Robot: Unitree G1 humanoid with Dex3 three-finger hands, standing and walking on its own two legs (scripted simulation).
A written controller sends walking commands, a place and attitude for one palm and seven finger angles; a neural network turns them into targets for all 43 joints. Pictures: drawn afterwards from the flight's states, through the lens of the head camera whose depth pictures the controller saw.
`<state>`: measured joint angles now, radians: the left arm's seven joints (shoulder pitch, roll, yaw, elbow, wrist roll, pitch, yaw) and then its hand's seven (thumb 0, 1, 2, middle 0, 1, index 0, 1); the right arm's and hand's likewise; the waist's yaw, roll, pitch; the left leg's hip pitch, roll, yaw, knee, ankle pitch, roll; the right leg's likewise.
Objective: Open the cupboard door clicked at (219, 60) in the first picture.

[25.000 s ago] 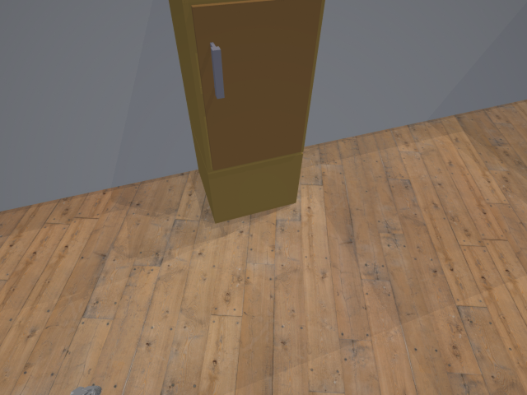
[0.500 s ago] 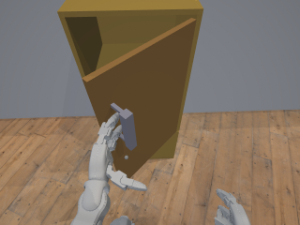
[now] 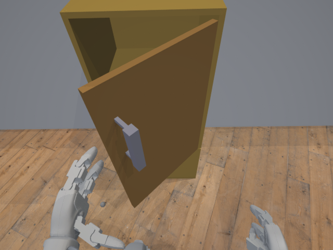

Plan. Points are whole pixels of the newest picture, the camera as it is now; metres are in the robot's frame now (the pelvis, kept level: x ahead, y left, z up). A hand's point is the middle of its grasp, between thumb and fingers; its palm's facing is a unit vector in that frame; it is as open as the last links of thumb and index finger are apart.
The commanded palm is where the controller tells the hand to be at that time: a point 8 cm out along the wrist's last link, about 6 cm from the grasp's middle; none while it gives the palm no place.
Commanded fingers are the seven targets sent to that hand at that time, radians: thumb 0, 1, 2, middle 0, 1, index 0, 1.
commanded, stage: slide the hand sideways off the handle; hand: left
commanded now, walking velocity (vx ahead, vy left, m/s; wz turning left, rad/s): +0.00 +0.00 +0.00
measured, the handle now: (130, 144) +0.34 +0.11 +0.08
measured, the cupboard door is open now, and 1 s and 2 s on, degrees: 45 45 45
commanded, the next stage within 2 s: draw the hand back to the body in 0.04 s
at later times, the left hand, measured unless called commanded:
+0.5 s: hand (71, 201) +0.19 +0.19 +0.12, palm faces +0.05 -1.00 -0.04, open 16.3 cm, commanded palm +0.16 +0.24 +0.13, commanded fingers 0.00 -0.50 0.30 -0.15 -0.30 -0.15 -0.30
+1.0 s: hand (19, 180) +0.20 +0.26 +0.17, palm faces +0.30 -0.89 -0.34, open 13.2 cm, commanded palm +0.16 +0.30 +0.19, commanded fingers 0.00 0.34 0.66 -0.18 -0.30 -0.18 -0.30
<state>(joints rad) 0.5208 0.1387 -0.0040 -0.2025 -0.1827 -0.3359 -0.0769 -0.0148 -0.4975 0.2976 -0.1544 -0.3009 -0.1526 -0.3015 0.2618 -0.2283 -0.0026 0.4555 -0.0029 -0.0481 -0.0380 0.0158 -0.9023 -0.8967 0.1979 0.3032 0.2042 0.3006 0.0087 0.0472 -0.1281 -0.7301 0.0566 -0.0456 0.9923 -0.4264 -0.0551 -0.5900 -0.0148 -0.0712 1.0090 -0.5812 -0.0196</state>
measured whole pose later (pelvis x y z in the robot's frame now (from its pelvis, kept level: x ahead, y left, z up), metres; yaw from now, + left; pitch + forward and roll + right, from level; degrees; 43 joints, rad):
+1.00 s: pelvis +0.01 +0.04 +0.05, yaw -2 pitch -1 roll -1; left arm 0.52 0.30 0.17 -0.39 -0.05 -0.04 0.13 -0.01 0.01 0.52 -0.17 -0.30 -0.18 -0.30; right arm 0.23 -0.21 0.07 0.56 0.00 -0.11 -0.12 0.02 -0.90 -0.90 0.20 0.30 0.21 0.30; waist 0.05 0.05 -0.03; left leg -0.30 0.03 0.02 0.60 -0.28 0.00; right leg -0.16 -0.04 -0.02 0.55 -0.37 0.04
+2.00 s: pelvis +0.02 +0.02 +0.07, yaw -2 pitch -1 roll -1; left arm 0.49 0.37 0.38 -0.42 -0.07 -0.12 0.10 0.01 0.89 0.90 -0.21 -0.30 -0.21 -0.30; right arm 0.15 -0.24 0.00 0.59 -0.01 -0.01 -0.09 0.02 -0.90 -0.90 0.20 0.30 0.21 0.30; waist 0.03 0.06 0.02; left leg -0.22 0.07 0.01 0.45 -0.21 -0.03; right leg -0.07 0.00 -0.03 0.38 -0.29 0.01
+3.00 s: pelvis -0.18 +0.07 +0.05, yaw -2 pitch +0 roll -2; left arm 0.53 0.40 0.40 -0.57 -0.06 -0.23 0.16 0.01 0.89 0.90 -0.21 -0.30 -0.21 -0.30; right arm 0.14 -0.19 -0.01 0.65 -0.02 -0.09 -0.04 0.01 -0.90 -0.90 0.20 0.30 0.21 0.30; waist 0.05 0.02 0.03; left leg -0.62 0.02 0.02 0.85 -0.33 -0.05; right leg -0.21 0.05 0.01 0.57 -0.36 -0.02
